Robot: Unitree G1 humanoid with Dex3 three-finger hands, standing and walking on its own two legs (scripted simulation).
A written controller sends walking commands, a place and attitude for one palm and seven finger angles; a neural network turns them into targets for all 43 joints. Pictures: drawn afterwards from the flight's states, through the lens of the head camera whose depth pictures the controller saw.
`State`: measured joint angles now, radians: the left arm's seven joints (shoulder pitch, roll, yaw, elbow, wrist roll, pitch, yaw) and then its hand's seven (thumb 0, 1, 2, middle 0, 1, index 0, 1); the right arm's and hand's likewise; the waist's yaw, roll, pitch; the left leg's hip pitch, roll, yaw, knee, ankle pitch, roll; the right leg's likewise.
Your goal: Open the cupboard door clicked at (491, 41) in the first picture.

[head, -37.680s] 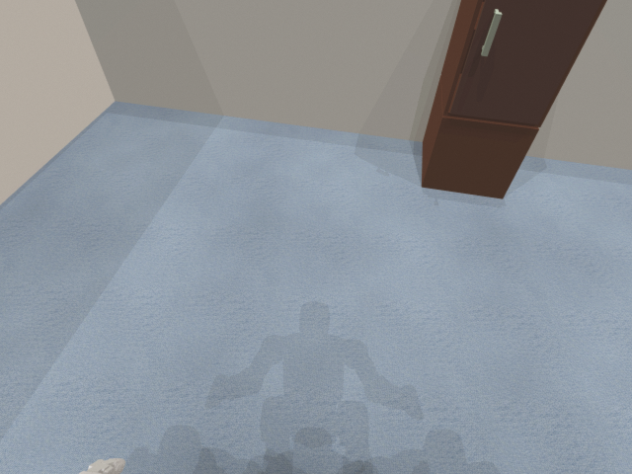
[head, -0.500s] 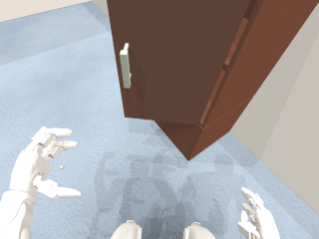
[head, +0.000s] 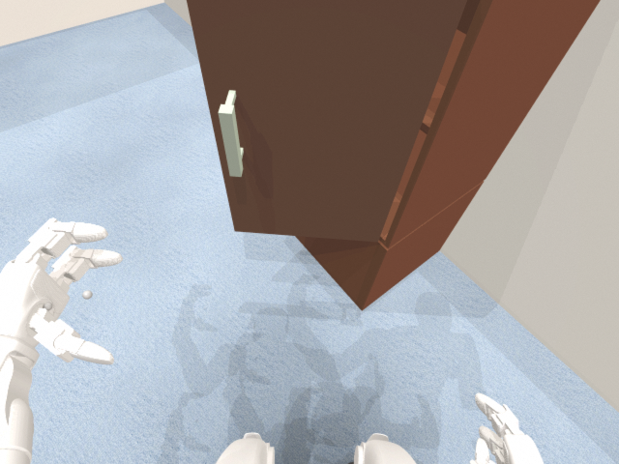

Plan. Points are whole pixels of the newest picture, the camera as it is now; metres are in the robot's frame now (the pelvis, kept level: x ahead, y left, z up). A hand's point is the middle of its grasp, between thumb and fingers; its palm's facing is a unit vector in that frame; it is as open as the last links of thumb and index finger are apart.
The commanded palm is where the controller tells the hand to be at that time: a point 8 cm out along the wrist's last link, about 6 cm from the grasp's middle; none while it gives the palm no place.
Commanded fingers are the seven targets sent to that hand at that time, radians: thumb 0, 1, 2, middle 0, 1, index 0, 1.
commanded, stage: raise the hand with hooked fingers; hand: left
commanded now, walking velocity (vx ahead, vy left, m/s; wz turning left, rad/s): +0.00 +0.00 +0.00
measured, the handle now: (234, 135) +0.59 +0.16 +0.04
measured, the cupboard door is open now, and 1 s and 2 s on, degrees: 49 49 49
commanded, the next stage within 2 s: move the hooked fingers beside the handle in 0.36 s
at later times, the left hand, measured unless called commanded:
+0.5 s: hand (95, 298) +0.29 +0.27 +0.06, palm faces +0.00 -1.00 -0.04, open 14.0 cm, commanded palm +0.27 +0.31 +0.06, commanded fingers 0.00 -0.50 0.30 -0.30 -1.20 -0.30 -1.20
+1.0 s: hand (132, 236) +0.38 +0.25 +0.05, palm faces -0.01 -1.00 -0.02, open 14.0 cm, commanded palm +0.35 +0.30 +0.05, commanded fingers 0.00 -0.50 0.30 -0.30 -1.20 -0.30 -1.20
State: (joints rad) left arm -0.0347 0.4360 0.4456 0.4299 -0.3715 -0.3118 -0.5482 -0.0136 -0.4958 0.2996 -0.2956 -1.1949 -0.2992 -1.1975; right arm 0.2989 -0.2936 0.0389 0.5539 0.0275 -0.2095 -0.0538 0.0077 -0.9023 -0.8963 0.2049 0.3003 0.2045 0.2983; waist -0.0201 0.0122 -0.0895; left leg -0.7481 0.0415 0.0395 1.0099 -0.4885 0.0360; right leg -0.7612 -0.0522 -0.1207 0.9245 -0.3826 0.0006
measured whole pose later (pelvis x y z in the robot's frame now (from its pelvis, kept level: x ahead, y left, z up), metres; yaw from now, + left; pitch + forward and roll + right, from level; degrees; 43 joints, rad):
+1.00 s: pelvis +0.00 -0.01 -0.01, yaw -1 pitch +16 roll -2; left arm -0.38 0.48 0.46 0.75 -0.28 -0.35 -0.50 -0.01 -0.50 0.30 -0.30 -1.20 -0.30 -1.20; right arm 0.33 -0.29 0.04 0.57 0.02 -0.14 -0.05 0.01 -0.90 -0.90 0.20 0.30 0.20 0.30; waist -0.07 0.00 -0.09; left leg -0.83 0.05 0.05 1.04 -0.49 0.03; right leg -0.85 -0.04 -0.11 0.96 -0.38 -0.01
